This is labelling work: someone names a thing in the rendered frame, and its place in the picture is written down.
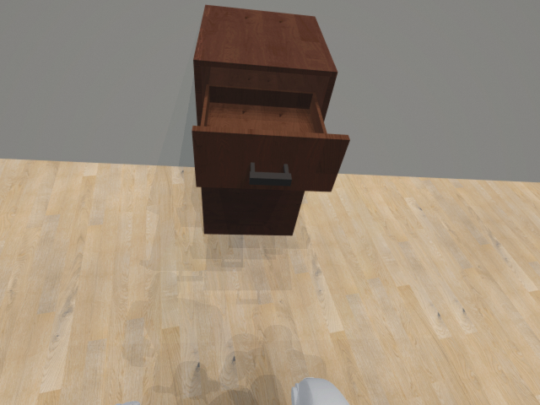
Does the cabinet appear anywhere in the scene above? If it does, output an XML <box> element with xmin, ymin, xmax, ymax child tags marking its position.
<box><xmin>193</xmin><ymin>5</ymin><xmax>338</xmax><ymax>235</ymax></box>

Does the drawer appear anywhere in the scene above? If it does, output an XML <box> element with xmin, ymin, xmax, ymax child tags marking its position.
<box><xmin>192</xmin><ymin>84</ymin><xmax>350</xmax><ymax>192</ymax></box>

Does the handle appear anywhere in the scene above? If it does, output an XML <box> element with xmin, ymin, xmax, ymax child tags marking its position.
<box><xmin>249</xmin><ymin>162</ymin><xmax>292</xmax><ymax>186</ymax></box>

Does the robot right thigh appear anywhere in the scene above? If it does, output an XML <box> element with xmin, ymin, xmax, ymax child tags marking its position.
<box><xmin>291</xmin><ymin>378</ymin><xmax>349</xmax><ymax>405</ymax></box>

